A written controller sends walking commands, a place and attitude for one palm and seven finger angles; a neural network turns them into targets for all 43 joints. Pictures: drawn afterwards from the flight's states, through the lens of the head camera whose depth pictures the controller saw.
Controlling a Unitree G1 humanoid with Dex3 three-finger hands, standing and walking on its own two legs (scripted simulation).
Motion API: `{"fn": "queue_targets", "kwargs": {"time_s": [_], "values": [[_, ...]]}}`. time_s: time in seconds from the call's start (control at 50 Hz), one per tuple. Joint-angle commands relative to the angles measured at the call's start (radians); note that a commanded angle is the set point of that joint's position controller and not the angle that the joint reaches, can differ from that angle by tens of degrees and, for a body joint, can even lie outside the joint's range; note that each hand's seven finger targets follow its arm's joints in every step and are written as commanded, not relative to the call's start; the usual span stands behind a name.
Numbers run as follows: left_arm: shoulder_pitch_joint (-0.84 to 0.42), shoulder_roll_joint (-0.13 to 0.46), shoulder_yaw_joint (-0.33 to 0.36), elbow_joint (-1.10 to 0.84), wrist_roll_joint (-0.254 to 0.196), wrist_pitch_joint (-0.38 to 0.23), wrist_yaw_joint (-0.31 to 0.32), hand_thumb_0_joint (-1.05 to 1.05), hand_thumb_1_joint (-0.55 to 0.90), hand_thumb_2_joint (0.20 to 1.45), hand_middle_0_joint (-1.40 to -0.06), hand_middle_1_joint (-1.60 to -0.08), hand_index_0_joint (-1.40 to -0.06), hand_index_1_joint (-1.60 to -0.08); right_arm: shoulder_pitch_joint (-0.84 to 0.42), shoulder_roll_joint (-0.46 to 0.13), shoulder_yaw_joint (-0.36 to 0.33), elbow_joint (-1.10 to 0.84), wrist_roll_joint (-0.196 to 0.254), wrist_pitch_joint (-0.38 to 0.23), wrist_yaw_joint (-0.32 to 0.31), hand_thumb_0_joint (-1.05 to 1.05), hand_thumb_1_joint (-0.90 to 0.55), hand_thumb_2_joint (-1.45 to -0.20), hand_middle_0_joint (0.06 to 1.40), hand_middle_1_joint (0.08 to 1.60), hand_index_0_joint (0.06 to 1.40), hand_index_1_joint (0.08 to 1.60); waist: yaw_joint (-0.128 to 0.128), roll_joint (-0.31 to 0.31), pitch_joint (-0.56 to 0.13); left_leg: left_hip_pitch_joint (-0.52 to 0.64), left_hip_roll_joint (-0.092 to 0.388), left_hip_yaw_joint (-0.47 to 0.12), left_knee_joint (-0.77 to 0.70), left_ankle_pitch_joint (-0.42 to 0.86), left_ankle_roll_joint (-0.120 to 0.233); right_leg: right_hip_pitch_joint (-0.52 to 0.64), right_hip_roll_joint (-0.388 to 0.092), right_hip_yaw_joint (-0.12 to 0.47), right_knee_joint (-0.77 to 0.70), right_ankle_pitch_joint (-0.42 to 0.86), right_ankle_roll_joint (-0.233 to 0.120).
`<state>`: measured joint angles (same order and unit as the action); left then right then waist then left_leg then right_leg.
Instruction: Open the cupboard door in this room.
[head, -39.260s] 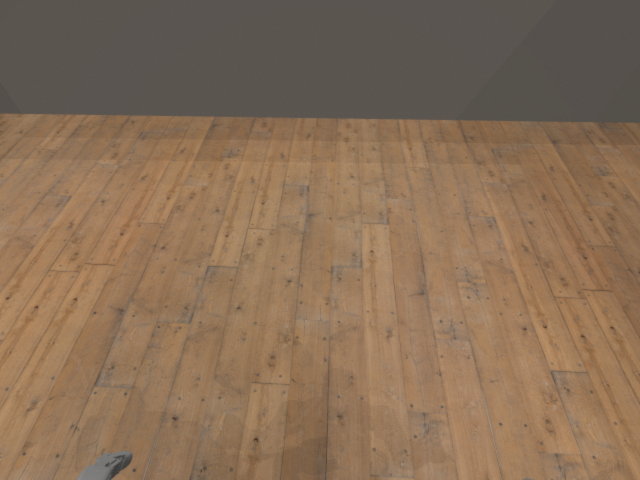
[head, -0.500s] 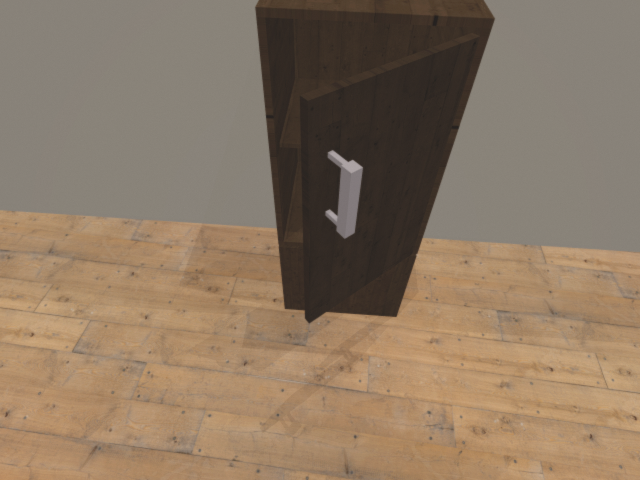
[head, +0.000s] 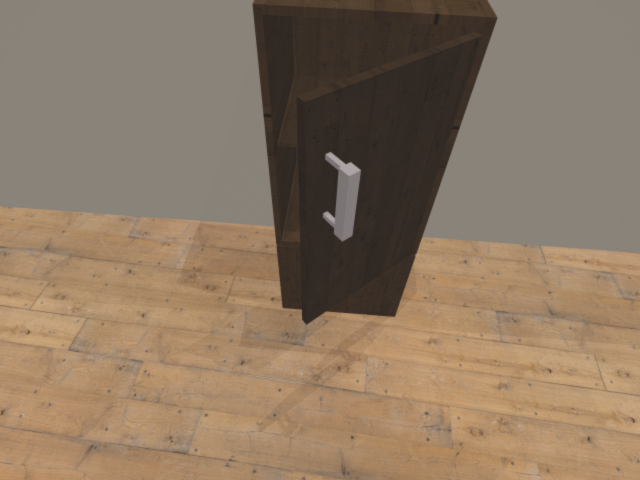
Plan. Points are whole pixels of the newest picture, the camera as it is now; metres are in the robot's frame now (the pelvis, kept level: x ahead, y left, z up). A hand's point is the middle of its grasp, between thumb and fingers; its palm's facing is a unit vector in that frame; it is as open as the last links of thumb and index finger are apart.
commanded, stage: walk to a spot facing it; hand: left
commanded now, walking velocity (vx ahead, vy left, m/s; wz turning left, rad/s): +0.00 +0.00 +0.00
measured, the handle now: (337, 197) +0.52 +0.01 +0.04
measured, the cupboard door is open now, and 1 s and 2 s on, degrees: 42 42 42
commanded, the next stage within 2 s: none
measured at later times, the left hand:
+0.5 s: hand out of the picture +0.04 +0.18 -0.18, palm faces -0.10 -0.97 -0.24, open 7.4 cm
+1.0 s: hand out of the picture +0.09 +0.14 -0.17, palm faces -0.30 -0.93 -0.23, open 7.4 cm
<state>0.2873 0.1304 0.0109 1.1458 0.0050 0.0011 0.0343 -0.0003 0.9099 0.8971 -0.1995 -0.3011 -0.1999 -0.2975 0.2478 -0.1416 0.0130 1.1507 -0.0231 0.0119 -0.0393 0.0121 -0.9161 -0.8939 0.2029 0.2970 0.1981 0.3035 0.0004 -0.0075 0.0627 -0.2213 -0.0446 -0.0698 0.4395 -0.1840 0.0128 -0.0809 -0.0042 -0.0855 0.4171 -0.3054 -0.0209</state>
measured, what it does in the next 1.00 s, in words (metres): lifts its left foot, turning right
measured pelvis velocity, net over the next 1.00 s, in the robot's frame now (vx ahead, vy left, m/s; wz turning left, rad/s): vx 0.00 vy -0.02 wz -0.41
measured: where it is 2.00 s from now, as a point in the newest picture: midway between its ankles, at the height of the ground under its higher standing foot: outside the picture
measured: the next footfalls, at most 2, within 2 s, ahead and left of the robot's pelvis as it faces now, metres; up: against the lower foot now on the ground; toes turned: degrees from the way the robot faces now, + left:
left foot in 1.12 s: +0.10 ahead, +0.09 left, +0.00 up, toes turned -29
right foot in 1.54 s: -0.02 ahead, -0.13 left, +0.00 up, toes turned -49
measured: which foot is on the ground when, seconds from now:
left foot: down 0.00-0.58, up 0.60-1.00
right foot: down 0.00-1.00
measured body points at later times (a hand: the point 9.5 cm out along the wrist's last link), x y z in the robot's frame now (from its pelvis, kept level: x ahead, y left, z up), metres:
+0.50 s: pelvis -0.01 -0.01 -0.01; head +0.04 -0.02 +0.43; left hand +0.05 +0.24 -0.16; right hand -0.01 -0.25 -0.17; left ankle +0.03 +0.11 -0.74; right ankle -0.06 -0.10 -0.73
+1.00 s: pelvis +0.00 -0.02 +0.00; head +0.06 -0.04 +0.44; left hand +0.11 +0.19 -0.15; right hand +0.04 -0.31 -0.14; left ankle +0.04 +0.12 -0.68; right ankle -0.06 -0.10 -0.74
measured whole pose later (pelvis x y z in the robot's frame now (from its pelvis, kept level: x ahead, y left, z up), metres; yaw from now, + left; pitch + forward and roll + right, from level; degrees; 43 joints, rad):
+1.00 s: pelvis +0.00 -0.02 +0.00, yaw -24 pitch +2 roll +1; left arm 0.29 0.17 0.07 0.94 0.03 0.03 0.02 0.00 0.91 0.90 -0.20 -0.30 -0.20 -0.30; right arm 0.05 -0.21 -0.06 0.91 -0.01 0.06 -0.03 0.01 -0.91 -0.89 0.20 0.30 0.20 0.30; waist 0.05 -0.02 0.09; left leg -0.46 0.01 -0.03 0.96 -0.43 -0.06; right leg -0.22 0.09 0.16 0.49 -0.29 -0.06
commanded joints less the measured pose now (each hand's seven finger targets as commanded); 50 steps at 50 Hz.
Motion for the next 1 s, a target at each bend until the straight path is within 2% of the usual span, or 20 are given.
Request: {"fn": "queue_targets", "kwargs": {"time_s": [0.0,0.14,0.22,0.28,0.36,0.4,0.44,0.46,0.5,0.52,0.54,0.56,0.58,0.6,0.64,0.68,0.78,0.84,0.9,0.98], "values": [[0.094,0.101,0.021,-0.017,-0.002,-0.005,0.002,0.0,0.9,0.9,-0.2,-0.3,-0.2,-0.3,0.057,-0.092,-0.015,-0.021,0.004,-0.016,-0.008,0.0,-0.9,-0.9,0.2,0.3,0.2,0.3,0.005,0.013,0.014,0.011,0.101,-0.069,-0.06,0.174,0.029,-0.05,-0.102,0.084,-0.093,0.113,-0.016],[0.08,0.12,0.037,-0.036,0.002,0.01,0.001,0.0,0.9,0.9,-0.2,-0.3,-0.2,-0.3,0.061,-0.102,-0.031,-0.024,0.004,-0.003,-0.017,0.0,-0.9,-0.9,0.2,0.3,0.2,0.3,-0.001,0.004,0.042,0.01,0.12,-0.03,-0.006,0.165,0.026,-0.094,-0.105,0.116,-0.075,0.167,-0.028],[0.055,0.144,0.062,-0.075,0.007,0.025,-0.005,0.0,0.9,0.9,-0.2,-0.3,-0.2,-0.3,0.052,-0.126,-0.053,-0.059,0.002,0.009,-0.024,0.0,-0.9,-0.9,0.2,0.3,0.2,0.3,-0.004,-0.02,0.014,-0.007,0.135,0.017,0.048,0.121,0.019,-0.116,-0.109,0.158,-0.026,0.216,-0.044],[0.031,0.153,0.075,-0.107,0.009,0.033,-0.013,0.0,0.9,0.9,-0.2,-0.3,-0.2,-0.3,0.044,-0.141,-0.067,-0.087,-0.001,0.009,-0.027,0.0,-0.9,-0.9,0.2,0.3,0.2,0.3,-0.009,0.015,-0.009,-0.004,0.163,0.009,0.042,0.103,0.026,-0.144,-0.09,0.175,0.028,0.229,-0.043],[0.014,0.147,0.083,-0.144,0.011,0.04,-0.023,0.0,0.9,0.9,-0.2,-0.3,-0.2,-0.3,0.033,-0.186,-0.084,-0.127,-0.003,0.005,-0.031,0.0,-0.9,-0.9,0.2,0.3,0.2,0.3,-0.004,0.106,-0.023,0.016,0.257,-0.078,-0.026,0.056,0.076,-0.22,-0.021,0.155,0.143,0.14,-0.018],[0.0,0.131,0.084,-0.167,0.013,0.044,-0.031,0.0,0.9,0.9,-0.2,-0.3,-0.2,-0.3,0.037,-0.214,-0.094,-0.142,-0.006,-0.001,-0.031,0.0,-0.9,-0.9,0.2,0.3,0.2,0.3,-0.004,0.195,-0.043,0.016,0.352,-0.158,-0.102,0.054,0.133,-0.257,0.02,0.106,0.302,-0.06,-0.003],[-0.021,0.126,0.087,-0.193,0.015,0.051,-0.04,0.0,0.9,0.9,-0.2,-0.3,-0.2,-0.3,0.032,-0.228,-0.097,-0.161,-0.012,-0.006,-0.028,0.0,-0.9,-0.9,0.2,0.3,0.2,0.3,-0.004,0.219,-0.05,0.007,0.411,-0.179,-0.146,0.097,0.184,-0.284,0.009,0.094,0.455,-0.234,0.008],[-0.031,0.126,0.089,-0.203,0.015,0.052,-0.044,0.0,0.9,0.9,-0.2,-0.3,-0.2,-0.3,0.021,-0.23,-0.096,-0.171,-0.013,-0.007,-0.027,0.0,-0.9,-0.9,0.2,0.3,0.2,0.3,-0.001,0.193,-0.048,-0.015,0.419,-0.158,-0.139,0.121,0.186,-0.274,-0.007,0.102,0.465,-0.247,0.008],[0.017,0.12,0.09,-0.2,0.014,0.045,-0.049,0.0,0.9,0.9,-0.2,-0.3,-0.2,-0.3,-0.041,-0.231,-0.098,-0.199,-0.014,-0.007,-0.024,0.0,-0.9,-0.9,0.2,0.3,0.2,0.3,0.042,0.157,-0.068,-0.055,0.381,-0.054,-0.05,0.177,0.141,-0.177,-0.013,0.09,0.326,-0.153,0.007],[0.08,0.123,0.093,-0.184,0.014,0.038,-0.049,0.0,0.9,0.9,-0.2,-0.3,-0.2,-0.3,-0.07,-0.23,-0.098,-0.212,-0.01,-0.003,-0.022,0.0,-0.9,-0.9,0.2,0.3,0.2,0.3,0.072,0.089,-0.106,-0.07,0.331,0.014,0.043,0.145,0.1,-0.095,-0.006,0.07,0.189,-0.03,0.012],[0.112,0.172,0.101,-0.176,0.021,0.031,-0.045,0.0,0.9,0.9,-0.2,-0.3,-0.2,-0.3,-0.085,-0.205,-0.099,-0.227,-0.001,0.004,-0.019,0.0,-0.9,-0.9,0.2,0.3,0.2,0.3,0.087,-0.062,-0.086,-0.16,0.233,0.088,0.205,0.004,0.033,-0.032,-0.06,0.166,-0.02,0.12,0.003],[0.107,0.298,0.124,-0.184,0.036,0.02,-0.028,0.0,0.9,0.9,-0.2,-0.3,-0.2,-0.3,-0.087,-0.124,-0.09,-0.261,0.007,0.007,-0.01,0.0,-0.9,-0.9,0.2,0.3,0.2,0.3,0.08,-0.405,-0.057,-0.384,0.068,0.2,0.461,-0.33,-0.054,0.029,-0.324,0.566,-0.158,0.297,-0.072],[0.107,0.311,0.12,-0.191,0.02,0.023,-0.019,0.0,0.9,0.9,-0.2,-0.3,-0.2,-0.3,-0.138,-0.173,-0.095,-0.27,-0.001,0.016,-0.006,0.0,-0.9,-0.9,0.2,0.3,0.2,0.3,0.098,-0.304,-0.023,-0.385,0.072,0.089,0.615,-0.406,-0.05,-0.047,-0.364,0.58,-0.132,0.414,-0.127],[0.056,0.289,0.114,-0.212,0.021,0.024,-0.016,0.0,0.9,0.9,-0.2,-0.3,-0.2,-0.3,-0.126,-0.162,-0.098,-0.269,0.0,0.018,0.001,0.0,-0.9,-0.9,0.2,0.3,0.2,0.3,0.06,-0.193,-0.01,-0.401,0.094,0.044,0.675,-0.346,-0.046,-0.055,-0.329,0.5,-0.102,0.378,-0.178],[-0.003,0.249,0.108,-0.231,0.019,0.021,-0.009,0.0,0.9,0.9,-0.2,-0.3,-0.2,-0.3,-0.148,-0.156,-0.1,-0.259,0.0,0.021,0.002,0.0,-0.9,-0.9,0.2,0.3,0.2,0.3,0.035,-0.125,-0.004,-0.412,0.104,0.041,0.727,-0.263,-0.056,-0.046,-0.247,0.47,-0.048,0.492,-0.167],[0.013,0.238,0.104,-0.239,0.014,0.01,-0.008,0.0,0.9,0.9,-0.2,-0.3,-0.2,-0.3,-0.145,-0.143,-0.096,-0.262,0.002,0.022,0.007,0.0,-0.9,-0.9,0.2,0.3,0.2,0.3,0.031,-0.077,-0.041,-0.402,0.1,0.046,0.724,-0.213,-0.068,0.002,-0.216,0.413,-0.018,0.601,-0.149],[0.054,0.244,0.107,-0.247,0.015,0.01,-0.005,0.0,0.9,0.9,-0.2,-0.3,-0.2,-0.3,-0.174,-0.149,-0.096,-0.286,0.005,0.03,0.002,0.0,-0.9,-0.9,0.2,0.3,0.2,0.3,0.043,-0.103,-0.079,-0.404,0.083,0.036,0.692,-0.183,-0.078,0.057,-0.183,0.427,-0.021,0.602,-0.118],[0.078,0.246,0.111,-0.249,0.018,0.01,-0.002,0.0,0.9,0.9,-0.2,-0.3,-0.2,-0.3,-0.208,-0.151,-0.094,-0.307,0.008,0.024,-0.002,0.0,-0.9,-0.9,0.2,0.3,0.2,0.3,0.053,-0.112,-0.099,-0.411,0.078,0.029,0.644,-0.216,-0.078,0.102,-0.191,0.469,-0.002,0.669,-0.143],[0.083,0.25,0.114,-0.256,0.022,0.012,-0.004,0.0,0.9,0.9,-0.2,-0.3,-0.2,-0.3,-0.241,-0.145,-0.091,-0.328,0.01,0.019,-0.003,0.0,-0.9,-0.9,0.2,0.3,0.2,0.3,0.06,-0.112,-0.081,-0.377,0.065,0.033,0.575,-0.244,-0.075,0.064,-0.191,0.514,0.002,0.672,-0.177],[0.045,0.272,0.122,-0.273,0.028,0.017,-0.005,0.0,0.9,0.9,-0.2,-0.3,-0.2,-0.3,-0.215,-0.135,-0.087,-0.341,0.021,0.005,-0.003,0.0,-0.9,-0.9,0.2,0.3,0.2,0.3,0.044,-0.126,-0.099,-0.256,0.041,0.041,0.391,-0.269,-0.061,0.012,-0.181,0.55,0.037,0.701,-0.186]]}}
